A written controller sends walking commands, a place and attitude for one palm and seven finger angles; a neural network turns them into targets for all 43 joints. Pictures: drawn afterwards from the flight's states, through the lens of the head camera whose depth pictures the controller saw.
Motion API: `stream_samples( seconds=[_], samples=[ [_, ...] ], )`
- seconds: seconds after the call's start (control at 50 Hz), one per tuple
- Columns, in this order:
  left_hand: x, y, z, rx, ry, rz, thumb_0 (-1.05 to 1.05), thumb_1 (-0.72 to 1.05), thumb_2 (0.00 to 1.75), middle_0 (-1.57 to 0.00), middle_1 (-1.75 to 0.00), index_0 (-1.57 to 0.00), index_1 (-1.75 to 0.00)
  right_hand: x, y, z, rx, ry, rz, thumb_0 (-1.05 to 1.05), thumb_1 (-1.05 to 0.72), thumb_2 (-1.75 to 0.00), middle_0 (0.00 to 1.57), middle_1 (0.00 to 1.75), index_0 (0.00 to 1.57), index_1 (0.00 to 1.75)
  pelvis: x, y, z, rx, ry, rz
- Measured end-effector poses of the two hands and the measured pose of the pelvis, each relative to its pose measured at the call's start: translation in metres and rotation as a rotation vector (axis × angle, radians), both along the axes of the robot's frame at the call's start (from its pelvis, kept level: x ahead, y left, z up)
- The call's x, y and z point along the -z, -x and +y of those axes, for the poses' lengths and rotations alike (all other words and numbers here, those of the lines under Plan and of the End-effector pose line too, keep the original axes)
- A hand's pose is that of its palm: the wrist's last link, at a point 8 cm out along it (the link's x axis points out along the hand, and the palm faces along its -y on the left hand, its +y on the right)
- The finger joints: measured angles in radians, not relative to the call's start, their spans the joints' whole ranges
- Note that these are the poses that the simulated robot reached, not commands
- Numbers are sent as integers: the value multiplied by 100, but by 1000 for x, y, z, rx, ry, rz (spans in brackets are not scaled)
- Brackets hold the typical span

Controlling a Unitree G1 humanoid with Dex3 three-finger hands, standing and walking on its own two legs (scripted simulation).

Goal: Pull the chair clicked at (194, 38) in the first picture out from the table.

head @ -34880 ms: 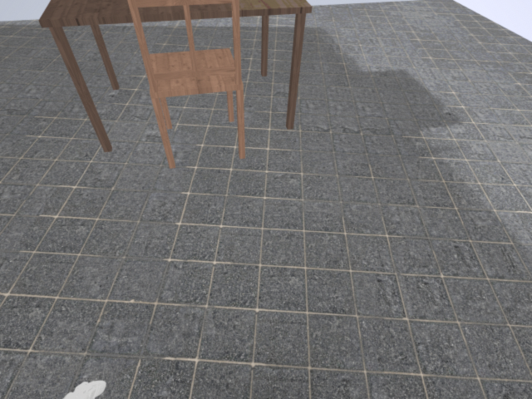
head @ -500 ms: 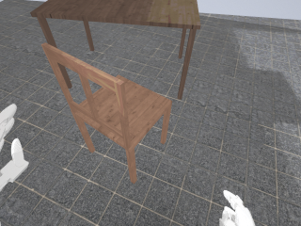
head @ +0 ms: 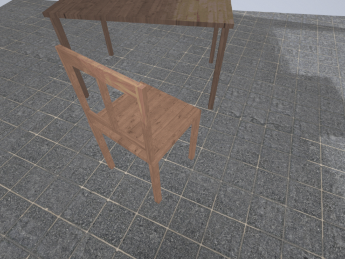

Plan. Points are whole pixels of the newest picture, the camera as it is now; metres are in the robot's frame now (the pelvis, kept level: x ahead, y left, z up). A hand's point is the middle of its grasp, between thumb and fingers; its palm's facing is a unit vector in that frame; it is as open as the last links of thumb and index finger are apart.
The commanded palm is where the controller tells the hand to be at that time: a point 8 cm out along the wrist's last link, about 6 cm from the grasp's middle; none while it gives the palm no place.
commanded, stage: let the arm hang, fingers relaxed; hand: left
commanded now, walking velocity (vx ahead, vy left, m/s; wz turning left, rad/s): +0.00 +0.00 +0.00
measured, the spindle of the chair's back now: (108, 105) +0.65 +0.30 -0.09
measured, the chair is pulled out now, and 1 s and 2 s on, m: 0.56 0.56 0.56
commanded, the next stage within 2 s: look to check the result in 0.58 s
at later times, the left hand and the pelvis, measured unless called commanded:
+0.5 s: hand out of the picture +0.02 +0.16 -0.17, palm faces -0.01 -0.98 -0.20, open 7.3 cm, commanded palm none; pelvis +0.01 +0.00 +0.00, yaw -1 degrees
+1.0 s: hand out of the picture +0.02 +0.15 -0.17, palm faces -0.01 -0.98 -0.18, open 7.3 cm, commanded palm none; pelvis +0.03 -0.01 +0.00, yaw -1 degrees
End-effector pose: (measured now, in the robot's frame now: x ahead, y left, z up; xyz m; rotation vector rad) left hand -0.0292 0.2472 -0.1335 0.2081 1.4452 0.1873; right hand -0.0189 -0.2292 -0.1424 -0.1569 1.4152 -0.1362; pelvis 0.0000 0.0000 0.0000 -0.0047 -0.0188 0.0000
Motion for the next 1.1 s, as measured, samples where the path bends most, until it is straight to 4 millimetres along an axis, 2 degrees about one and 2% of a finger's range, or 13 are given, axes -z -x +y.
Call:
stream_samples(
  seconds=[0.06, 0.12, 0.32, 0.42, 0.82, 1.1],
  samples=[
    [-3, 7, 1, -2, -13, 30, 0, 93, 89, -20, -29, -20, -30, 3, 10, 5, 18, -19, 22, 0, -90, -90, 20, 30, 20, 30, 0, 0, 0, 4, -2, 3],
    [-3, 6, -3, -1, -10, 33, 0, 92, 89, -20, -29, -20, -30, 5, 16, 11, 31, -34, 38, 0, -90, -90, 20, 30, 20, 30, 0, -2, -1, 8, -3, 5],
    [7, -35, -36, 26, 66, -56, 0, 91, 89, -20, -29, -20, -30, 7, 16, 26, 60, -59, 35, 0, -90, -90, 20, 30, 20, 30, -1, -8, -2, 19, -8, -2],
    [8, -42, -36, 35, 59, -58, 2, 94, 89, -20, -29, -21, -30, 6, 11, 28, 71, -63, 22, 0, -90, -90, 20, 30, 20, 30, -1, -11, -4, 25, -9, -4],
    [9, -43, -42, 13, 74, -26, 1, 91, 89, -20, -29, -20, -30, 4, -6, 19, 62, -41, 26, 0, -90, -90, 20, 30, 20, 30, -2, -22, -6, 23, -8, -4],
    [9, -49, -42, 15, 73, -21, 1, 91, 89, -20, -29, -20, -30, 4, -13, 20, 61, -43, 34, 0, -90, -90, 20, 30, 20, 30, -3, -28, -7, 22, -7, 0]
  ],
)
